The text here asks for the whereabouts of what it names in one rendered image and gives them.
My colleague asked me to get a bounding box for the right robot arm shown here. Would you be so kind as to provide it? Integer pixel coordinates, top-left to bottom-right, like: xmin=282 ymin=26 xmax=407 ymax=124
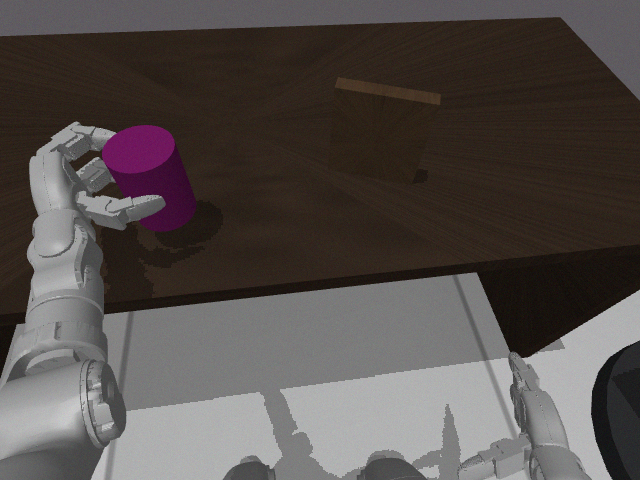
xmin=529 ymin=445 xmax=592 ymax=480

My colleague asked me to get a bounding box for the left robot hand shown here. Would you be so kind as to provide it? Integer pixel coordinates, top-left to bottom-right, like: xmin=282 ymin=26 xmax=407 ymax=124
xmin=29 ymin=122 xmax=166 ymax=230

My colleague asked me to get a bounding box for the left robot arm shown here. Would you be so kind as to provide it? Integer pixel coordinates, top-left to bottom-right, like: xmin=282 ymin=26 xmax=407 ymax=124
xmin=0 ymin=209 xmax=126 ymax=480

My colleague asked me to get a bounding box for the right robot hand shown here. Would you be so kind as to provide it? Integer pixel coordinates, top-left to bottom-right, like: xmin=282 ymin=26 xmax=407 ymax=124
xmin=457 ymin=351 xmax=570 ymax=480

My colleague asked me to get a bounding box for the desk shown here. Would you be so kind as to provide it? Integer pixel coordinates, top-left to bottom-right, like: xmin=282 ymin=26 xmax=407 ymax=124
xmin=0 ymin=17 xmax=640 ymax=378

